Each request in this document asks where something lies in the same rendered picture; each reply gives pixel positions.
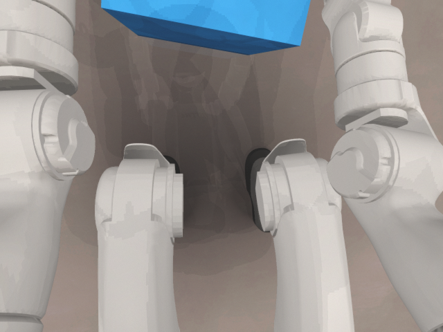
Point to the robot right shin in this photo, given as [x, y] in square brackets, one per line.
[298, 145]

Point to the robot left upper arm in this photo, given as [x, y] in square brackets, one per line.
[45, 141]

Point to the left robot forearm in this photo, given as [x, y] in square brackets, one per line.
[36, 45]

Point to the right robot forearm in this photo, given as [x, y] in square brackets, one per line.
[370, 68]

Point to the robot right upper arm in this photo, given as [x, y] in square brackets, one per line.
[390, 179]

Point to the carton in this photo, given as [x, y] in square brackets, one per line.
[239, 26]

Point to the left robot foot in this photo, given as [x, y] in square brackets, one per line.
[172, 161]

